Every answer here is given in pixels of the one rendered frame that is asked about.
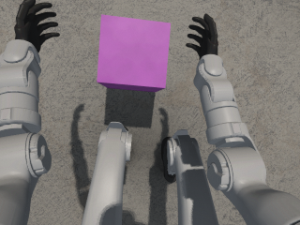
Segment carton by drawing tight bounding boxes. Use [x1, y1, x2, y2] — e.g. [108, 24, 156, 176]
[97, 14, 171, 93]

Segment robot left hand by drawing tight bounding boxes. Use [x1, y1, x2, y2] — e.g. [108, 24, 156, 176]
[14, 0, 60, 53]

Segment right robot upper arm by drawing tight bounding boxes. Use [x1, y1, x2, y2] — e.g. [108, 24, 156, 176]
[206, 146, 300, 225]

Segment right robot forearm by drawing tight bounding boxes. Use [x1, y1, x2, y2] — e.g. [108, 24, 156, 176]
[193, 54, 266, 179]

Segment robot left thigh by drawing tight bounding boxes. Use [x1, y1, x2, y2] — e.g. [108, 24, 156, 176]
[81, 127, 132, 225]

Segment left robot forearm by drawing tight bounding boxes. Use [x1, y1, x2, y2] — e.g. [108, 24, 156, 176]
[0, 39, 42, 138]

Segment robot left shin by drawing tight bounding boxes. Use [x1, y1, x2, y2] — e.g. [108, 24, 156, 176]
[97, 122, 127, 148]

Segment robot right hand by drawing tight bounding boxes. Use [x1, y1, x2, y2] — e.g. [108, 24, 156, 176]
[186, 13, 218, 60]

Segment left robot upper arm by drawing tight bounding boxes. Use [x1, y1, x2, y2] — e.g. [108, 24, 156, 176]
[0, 132, 52, 225]

